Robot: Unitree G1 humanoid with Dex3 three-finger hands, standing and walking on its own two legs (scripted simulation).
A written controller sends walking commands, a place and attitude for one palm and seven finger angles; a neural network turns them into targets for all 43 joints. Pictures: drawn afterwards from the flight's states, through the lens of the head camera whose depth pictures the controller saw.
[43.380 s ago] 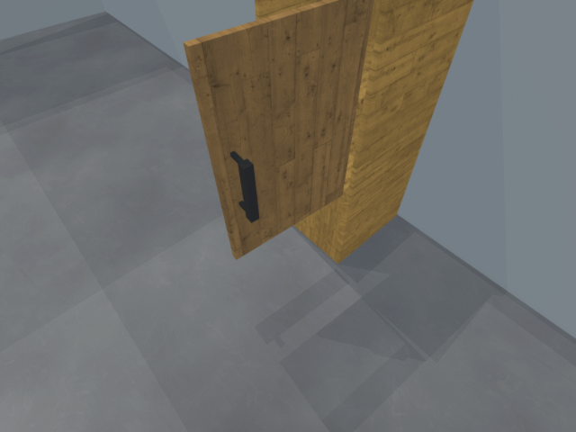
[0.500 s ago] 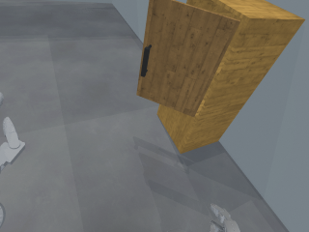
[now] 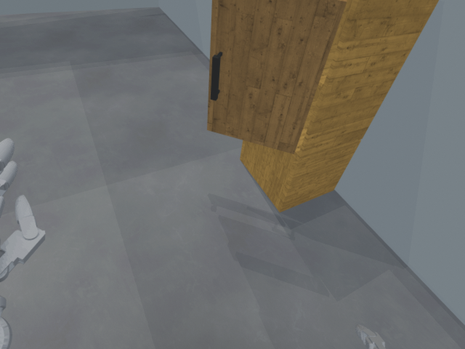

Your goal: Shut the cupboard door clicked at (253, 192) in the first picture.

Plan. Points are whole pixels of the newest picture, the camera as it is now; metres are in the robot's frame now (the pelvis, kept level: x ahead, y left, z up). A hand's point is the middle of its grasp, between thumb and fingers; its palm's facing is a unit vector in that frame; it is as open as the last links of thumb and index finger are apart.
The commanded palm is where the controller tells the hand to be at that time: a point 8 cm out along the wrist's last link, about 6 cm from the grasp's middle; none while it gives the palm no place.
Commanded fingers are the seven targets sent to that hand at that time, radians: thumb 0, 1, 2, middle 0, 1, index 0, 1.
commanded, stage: stop stepping back and stand still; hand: left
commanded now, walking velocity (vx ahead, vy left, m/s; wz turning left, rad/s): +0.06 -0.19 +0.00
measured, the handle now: (217, 76) +1.03 +0.08 -0.04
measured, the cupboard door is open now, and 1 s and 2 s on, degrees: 44 44 44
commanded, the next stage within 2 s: let the arm hang, fingers relaxed in 0.12 s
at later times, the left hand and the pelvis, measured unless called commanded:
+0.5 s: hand out of the picture +0.12 +0.15 -0.14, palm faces +0.12 -0.98 -0.14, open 7.1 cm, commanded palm none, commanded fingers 0.00 0.90 0.90 -0.20 -0.30 -0.20 -0.30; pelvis +0.04 -0.02 +0.01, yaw +3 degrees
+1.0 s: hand out of the picture +0.02 +0.21 -0.14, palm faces +0.03 -0.97 -0.23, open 7.4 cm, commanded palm none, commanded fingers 0.00 0.90 0.90 -0.20 -0.30 -0.20 -0.30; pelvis +0.04 +0.02 +0.03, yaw +0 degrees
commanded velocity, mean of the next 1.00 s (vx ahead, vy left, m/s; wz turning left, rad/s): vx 0.01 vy -0.01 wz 0.00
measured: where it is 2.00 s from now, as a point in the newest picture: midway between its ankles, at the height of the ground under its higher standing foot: outside the picture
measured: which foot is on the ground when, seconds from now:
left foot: down 0.00-0.16, up 0.18-0.44, down 0.46-1.00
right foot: up 0.00-0.12, down 0.14-1.00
